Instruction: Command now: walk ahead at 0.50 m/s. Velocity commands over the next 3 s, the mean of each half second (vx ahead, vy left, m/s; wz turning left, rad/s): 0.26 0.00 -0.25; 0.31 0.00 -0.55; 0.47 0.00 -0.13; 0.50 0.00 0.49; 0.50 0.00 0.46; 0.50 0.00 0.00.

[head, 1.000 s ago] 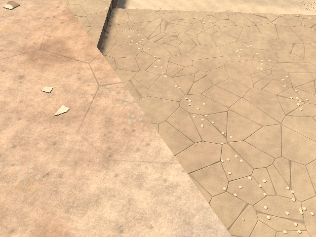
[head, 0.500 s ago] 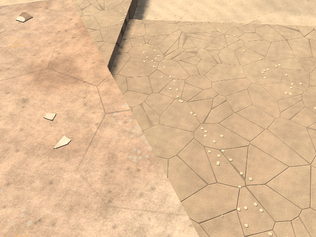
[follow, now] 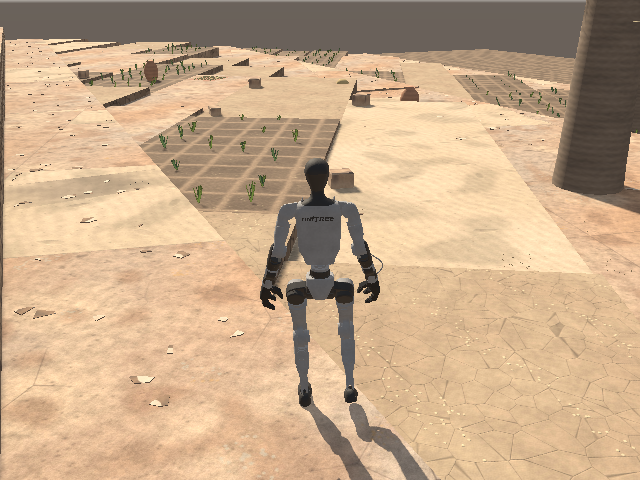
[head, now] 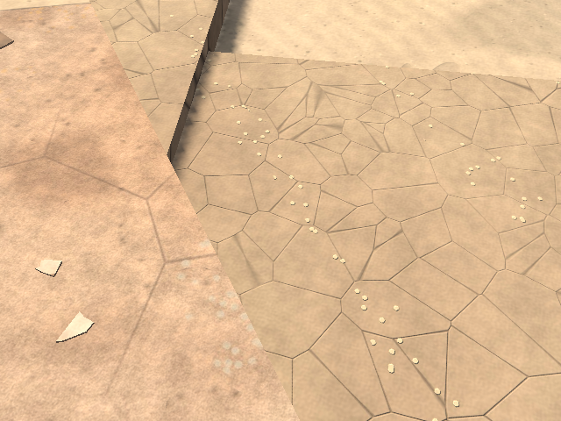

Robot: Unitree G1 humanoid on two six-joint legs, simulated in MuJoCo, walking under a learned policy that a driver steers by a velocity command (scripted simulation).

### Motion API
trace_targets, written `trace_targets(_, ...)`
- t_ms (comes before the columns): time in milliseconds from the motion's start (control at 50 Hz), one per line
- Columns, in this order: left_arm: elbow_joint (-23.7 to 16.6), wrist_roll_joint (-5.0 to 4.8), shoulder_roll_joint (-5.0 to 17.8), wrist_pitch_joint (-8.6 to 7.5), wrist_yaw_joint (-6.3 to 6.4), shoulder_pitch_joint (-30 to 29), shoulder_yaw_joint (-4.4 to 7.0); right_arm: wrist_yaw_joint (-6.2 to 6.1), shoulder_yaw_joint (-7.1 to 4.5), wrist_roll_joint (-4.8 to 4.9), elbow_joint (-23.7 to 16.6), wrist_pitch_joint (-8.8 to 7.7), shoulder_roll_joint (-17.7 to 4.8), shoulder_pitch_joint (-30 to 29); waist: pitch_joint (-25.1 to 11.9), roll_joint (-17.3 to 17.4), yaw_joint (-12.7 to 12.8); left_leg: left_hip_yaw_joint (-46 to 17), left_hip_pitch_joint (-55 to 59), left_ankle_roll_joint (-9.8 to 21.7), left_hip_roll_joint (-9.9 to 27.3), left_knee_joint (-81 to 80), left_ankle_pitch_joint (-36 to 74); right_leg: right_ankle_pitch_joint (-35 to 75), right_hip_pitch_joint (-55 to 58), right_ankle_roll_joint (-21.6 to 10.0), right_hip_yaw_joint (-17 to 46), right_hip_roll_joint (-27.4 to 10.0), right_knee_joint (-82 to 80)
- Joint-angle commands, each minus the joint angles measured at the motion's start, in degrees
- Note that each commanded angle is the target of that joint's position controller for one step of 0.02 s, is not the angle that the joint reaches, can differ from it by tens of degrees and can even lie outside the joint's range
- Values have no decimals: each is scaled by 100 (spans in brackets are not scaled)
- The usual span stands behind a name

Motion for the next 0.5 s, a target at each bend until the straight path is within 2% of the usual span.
trace_targets(20, -270, 40, 259, 86, 56, 284, 123, -20, -90, -29, -166, -104, -566, 120, -247, 596, 162, -1539, 533, 981, 1491, -1614, 547, 453, -601, 40, 197, -455, -349)
trace_targets(60, -481, 136, 246, 117, 75, -187, 136, -128, -157, -15, -68, -106, -793, 325, -96, 453, 107, -1252, 552, 1031, 1420, -1725, 1112, 933, -828, 190, 90, -392, -1005)
trace_targets(80, -484, 170, 237, 106, 71, -293, 149, -166, -163, -49, -73, -114, -843, 400, -114, 317, 91, -1008, 563, 1004, 1314, -1627, 1824, 1460, -774, 253, -19, -285, -1217)
trace_targets(100, -494, 203, 125, 90, 55, -331, 122, -184, -162, -78, -24, -87, -839, 449, -190, 404, 124, -770, 547, 952, 1242, -1448, 2600, 1783, -623, 279, -67, -228, -1403)
trace_targets(120, -536, 148, 212, 48, 37, -397, 164, -201, -118, -70, -49, -92, -744, 418, -116, 365, 169, -346, 360, 806, 945, -1328, 2711, 2445, -435, 238, -162, -74, -1936)
trace_targets(140, -451, 175, 158, 31, -6, -318, 164, -215, -122, -145, 6, -100, -774, 529, -304, 541, 143, -299, 518, 755, 1083, -1093, 3074, 2946, -309, 175, -114, -69, -1817)
trace_targets(160, -487, 142, 150, 39, -15, -433, 156, -248, -86, -86, -7, -83, -685, 481, -139, 385, 123, 71, 210, 614, 826, -1055, 2762, 3366, -69, 131, -233, 92, -2461)
trace_targets(180, -582, 148, 110, 47, -28, -753, 137, -266, -72, -82, 10, -86, -685, 562, -77, 525, -36, 104, -24, 579, 798, -1071, 2502, 3696, 259, 114, -339, 254, -2729)
trace_targets(200, -672, 135, 97, 80, -39, -915, 132, -287, -63, -94, 68, -71, -682, 629, -56, 579, -82, 70, 33, 570, 876, -949, 2349, 3745, 340, 108, -284, 308, -2908)
trace_targets(240, -843, 139, 214, 140, -101, -1039, 155, -360, -63, -72, 66, -1, -674, 557, -93, 658, -79, -19, 422, 583, 1106, -331, 2362, 3398, 190, 65, -153, 342, -3132)
trace_targets(260, -825, 224, 391, 100, -118, -648, 218, -390, -85, -101, -9, 16, -741, 339, -448, 933, 166, -284, 707, 700, 1485, 203, 3403, 2522, 355, -36, -87, 345, -2513)
trace_targets(280, -820, 254, 671, 70, -161, -433, 308, -424, -73, -52, -130, 65, -655, 308, -583, 654, 206, -222, 762, 614, 1395, 764, 4022, 2098, 498, -186, -248, 437, -2488)
trace_targets(300, -746, 228, 738, 57, -197, -134, 387, -448, -66, -15, -216, 127, -672, 345, -773, 403, 335, -58, 456, 424, 1178, 1513, 4049, 2265, 1198, -317, -410, 576, -2813)
trace_targets(320, -646, 194, 816, 77, -215, 325, 472, -427, -55, 43, -290, 133, -748, 360, -1015, 96, 584, 133, -222, 130, 879, 2684, 3424, 2820, 2147, -511, -176, 475, -3306)
trace_targets(340, -750, 139, 1191, 192, -113, 603, 614, -348, -11, 15, -387, 93, -690, 373, -1300, -982, 782, 537, -1461, -372, 142, 4788, 1286, 3209, 3173, -1145, 1297, -502, -3981)
trace_targets(360, -845, 95, 1023, 241, -85, 687, 433, -207, 44, -60, -486, -43, -627, 514, -1495, -1343, 671, -97, -2300, -418, -177, 5818, -2667, 4441, 3416, -1734, 2596, -1276, -4332)
trace_targets(380, -886, 228, 881, 258, -112, 502, 360, -113, 7, 265, -755, -65, -685, 356, -1660, -1343, 382, -728, -2842, -280, -57, 6133, -2387, 3018, 3292, -1864, 3369, -1534, -4605)
trace_targets(400, -1191, 216, 780, 244, -138, -115, 327, -118, 25, 258, -937, 22, -748, -74, -1133, -562, 287, -825, -2947, -235, 202, 5759, -2068, 2309, 2570, -1632, 3143, -1425, -4722)
trace_targets(420, -1406, 174, 657, 255, -119, -626, 262, -174, 3, 104, -982, 173, -786, -210, -916, -51, 118, -852, -2659, -248, 426, 5235, -1776, 1950, 1847, -1349, 2730, -1266, -4795)
trace_targets(440, -1534, 160, 682, 285, -114, -952, 255, -245, 1, -40, -999, 298, -732, -171, -737, 121, -75, -723, -1947, -262, 517, 4513, -1683, 1706, 960, -1121, 2340, -949, -4959)
trace_targets(460, -1562, 159, 853, 347, -83, -1135, 320, -287, 13, -138, -1042, 377, -632, -132, -553, 23, -215, -485, -1339, -282, 399, 3774, -1462, 1647, 267, -977, 1918, -622, -5100)
trace_targets(480, -1545, 176, 938, 392, -30, -1076, 370, -304, 40, -177, -1082, 404, -517, -186, -539, -199, -188, -303, -903, -296, 259, 3318, -1185, 1850, -31, -897, 1630, -405, -5149)
trace_targets(500, -1513, 171, 955, 416, 27, -931, 398, -317, 61, -163, -1121, 392, -436, -205, -617, -365, -152, -291, -666, -292, 158, 2885, -871, 2100, -15, -847, 1474, -291, -5077)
